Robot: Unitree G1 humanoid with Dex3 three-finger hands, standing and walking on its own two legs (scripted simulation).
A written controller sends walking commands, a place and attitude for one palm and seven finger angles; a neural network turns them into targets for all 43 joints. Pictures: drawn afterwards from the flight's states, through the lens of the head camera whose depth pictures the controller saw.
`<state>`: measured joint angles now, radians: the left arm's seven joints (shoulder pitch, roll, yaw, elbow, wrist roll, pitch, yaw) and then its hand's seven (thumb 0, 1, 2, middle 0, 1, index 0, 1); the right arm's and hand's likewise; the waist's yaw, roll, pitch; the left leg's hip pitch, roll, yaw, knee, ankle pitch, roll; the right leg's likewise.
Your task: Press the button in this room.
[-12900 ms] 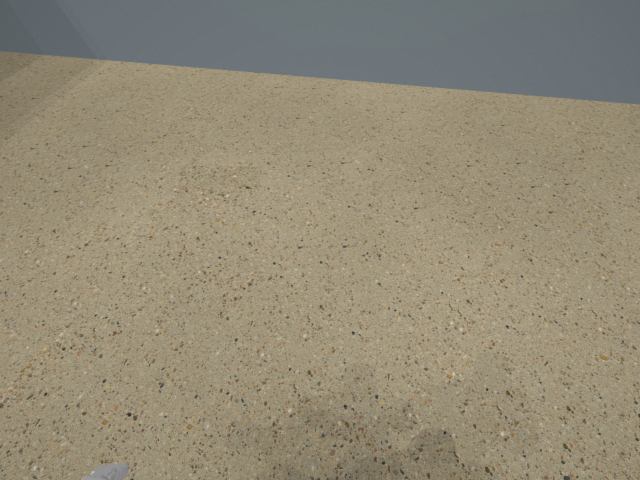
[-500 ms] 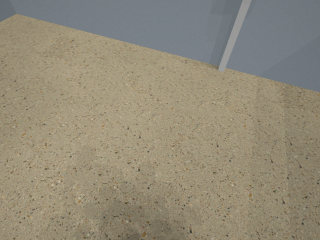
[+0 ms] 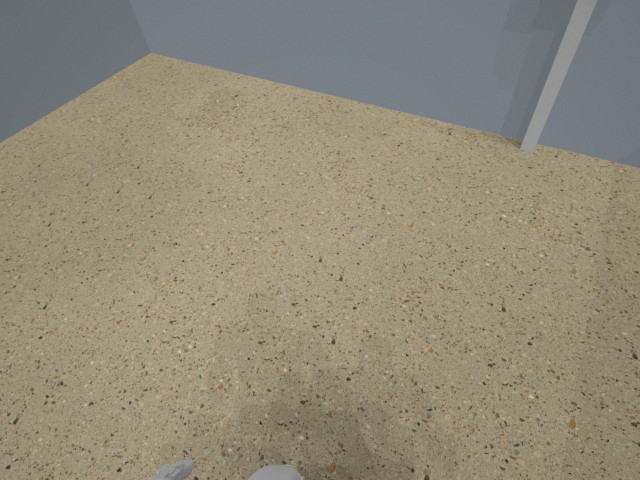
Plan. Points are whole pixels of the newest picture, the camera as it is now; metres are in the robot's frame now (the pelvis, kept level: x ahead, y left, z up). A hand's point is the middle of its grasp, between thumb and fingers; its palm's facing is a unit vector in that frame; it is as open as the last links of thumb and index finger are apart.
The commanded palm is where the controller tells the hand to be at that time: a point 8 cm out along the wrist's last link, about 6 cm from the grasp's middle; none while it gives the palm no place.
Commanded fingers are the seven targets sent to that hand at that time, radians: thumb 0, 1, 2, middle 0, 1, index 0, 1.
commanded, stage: turn or walk to find it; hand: left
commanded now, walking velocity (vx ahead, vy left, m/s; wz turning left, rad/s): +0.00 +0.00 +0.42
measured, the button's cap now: out of the picture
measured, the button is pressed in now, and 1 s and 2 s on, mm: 0 0 0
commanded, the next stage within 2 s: none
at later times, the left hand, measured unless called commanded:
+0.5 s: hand out of the picture -0.04 +0.26 -0.18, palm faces +0.26 -0.93 -0.25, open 7.4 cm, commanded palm none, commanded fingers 0.00 0.90 0.90 -0.20 -0.30 -0.20 -0.30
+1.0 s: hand out of the picture -0.03 +0.20 -0.14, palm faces +0.40 -0.87 -0.28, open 7.4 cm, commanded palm none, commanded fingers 0.00 0.90 0.90 -0.20 -0.30 -0.20 -0.30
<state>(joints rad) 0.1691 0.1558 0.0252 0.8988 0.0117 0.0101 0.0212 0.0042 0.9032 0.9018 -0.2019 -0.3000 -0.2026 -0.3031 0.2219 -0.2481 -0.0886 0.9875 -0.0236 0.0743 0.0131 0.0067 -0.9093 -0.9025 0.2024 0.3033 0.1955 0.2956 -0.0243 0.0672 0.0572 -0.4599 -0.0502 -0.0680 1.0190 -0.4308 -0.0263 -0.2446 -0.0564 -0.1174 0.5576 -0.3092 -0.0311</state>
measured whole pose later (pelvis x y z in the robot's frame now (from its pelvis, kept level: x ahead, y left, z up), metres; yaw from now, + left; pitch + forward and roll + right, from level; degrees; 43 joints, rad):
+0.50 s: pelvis -0.02 +0.04 +0.00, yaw +12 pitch -1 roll -1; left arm 0.24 0.26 0.06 1.00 0.01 0.07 0.02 0.01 0.91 0.90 -0.20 -0.30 -0.20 -0.30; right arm 0.12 -0.20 -0.04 0.96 -0.02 0.02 0.00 0.00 -0.91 -0.90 0.20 0.30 0.20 0.30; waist 0.03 -0.04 0.07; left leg -0.23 0.00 0.04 0.54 -0.29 0.03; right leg -0.43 -0.11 -0.08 1.04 -0.47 0.07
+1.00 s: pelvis -0.03 +0.00 +0.00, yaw +24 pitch -1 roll +2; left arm 0.19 0.16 0.03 0.92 0.02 0.02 0.02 0.00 0.90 0.90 -0.20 -0.30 -0.20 -0.30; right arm 0.23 -0.25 -0.09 1.00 -0.02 0.08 0.02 0.01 -0.91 -0.90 0.20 0.30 0.19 0.30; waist -0.03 0.05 0.07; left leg -0.48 0.00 -0.03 1.14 -0.40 -0.05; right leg -0.23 -0.09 -0.15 0.52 -0.28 -0.02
